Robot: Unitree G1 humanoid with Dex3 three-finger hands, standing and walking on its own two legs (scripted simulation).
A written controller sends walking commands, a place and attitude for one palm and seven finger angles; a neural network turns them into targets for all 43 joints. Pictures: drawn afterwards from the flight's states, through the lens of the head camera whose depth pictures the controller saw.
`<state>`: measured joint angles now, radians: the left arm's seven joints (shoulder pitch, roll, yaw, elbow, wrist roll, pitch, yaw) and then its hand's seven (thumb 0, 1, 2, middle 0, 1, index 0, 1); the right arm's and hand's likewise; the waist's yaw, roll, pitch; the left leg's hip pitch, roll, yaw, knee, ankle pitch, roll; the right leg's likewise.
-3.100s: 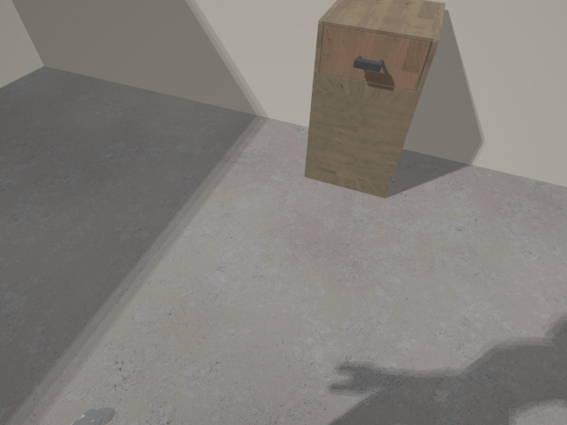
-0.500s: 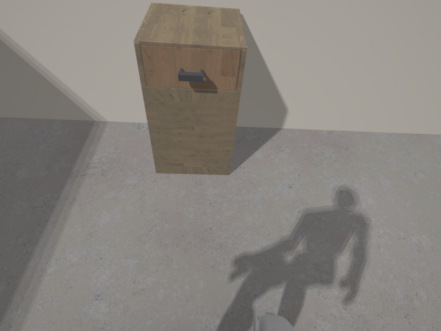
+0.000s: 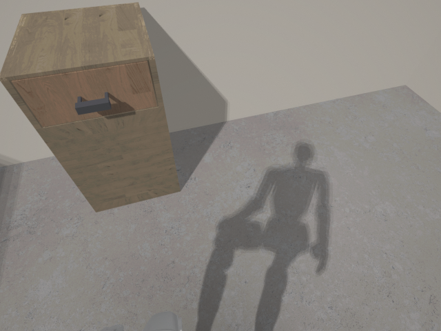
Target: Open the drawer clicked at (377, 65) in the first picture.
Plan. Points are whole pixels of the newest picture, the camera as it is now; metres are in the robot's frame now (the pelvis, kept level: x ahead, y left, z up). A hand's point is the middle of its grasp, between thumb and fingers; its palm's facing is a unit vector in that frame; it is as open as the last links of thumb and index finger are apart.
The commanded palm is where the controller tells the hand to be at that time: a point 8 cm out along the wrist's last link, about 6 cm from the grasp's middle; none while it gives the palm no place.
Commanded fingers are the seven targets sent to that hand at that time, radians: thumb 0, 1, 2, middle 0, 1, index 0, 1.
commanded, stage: turn to face it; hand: left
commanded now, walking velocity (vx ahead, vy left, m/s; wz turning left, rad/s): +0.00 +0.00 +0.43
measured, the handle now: (93, 101) +0.78 +0.43 -0.08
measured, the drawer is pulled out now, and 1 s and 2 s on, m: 0.00 0.00 0.00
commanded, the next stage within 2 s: take the last steps up to it in 0.62 s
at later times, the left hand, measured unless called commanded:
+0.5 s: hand out of the picture +0.06 +0.23 -0.17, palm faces +0.20 -0.96 -0.20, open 7.4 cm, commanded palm none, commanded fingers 0.00 0.90 0.90 -0.20 -0.30 -0.20 -0.30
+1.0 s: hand out of the picture +0.00 +0.18 -0.17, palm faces +0.39 -0.90 -0.17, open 7.3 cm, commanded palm none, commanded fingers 0.00 0.90 0.90 -0.20 -0.30 -0.20 -0.30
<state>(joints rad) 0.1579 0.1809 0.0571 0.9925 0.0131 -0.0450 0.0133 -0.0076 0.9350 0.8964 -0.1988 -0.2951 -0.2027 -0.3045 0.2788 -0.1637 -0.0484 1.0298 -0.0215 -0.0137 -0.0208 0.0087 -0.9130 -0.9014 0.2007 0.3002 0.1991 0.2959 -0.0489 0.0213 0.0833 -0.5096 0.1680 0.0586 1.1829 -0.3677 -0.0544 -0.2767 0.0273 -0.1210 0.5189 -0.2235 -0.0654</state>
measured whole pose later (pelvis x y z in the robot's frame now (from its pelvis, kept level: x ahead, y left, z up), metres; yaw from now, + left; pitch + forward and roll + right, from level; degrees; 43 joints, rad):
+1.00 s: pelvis +0.08 +0.03 +0.00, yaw +18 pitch +0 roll +0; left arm 0.35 0.16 0.04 1.07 0.03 -0.02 0.01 0.01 0.92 0.90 -0.20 -0.30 -0.20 -0.30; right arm 0.25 -0.19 -0.06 1.04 -0.03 0.01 0.01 0.01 -0.91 -0.90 0.20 0.30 0.20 0.30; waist 0.04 -0.01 0.01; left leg -0.23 0.06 0.09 0.54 -0.35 -0.01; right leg -0.17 -0.09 -0.17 0.51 -0.33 0.02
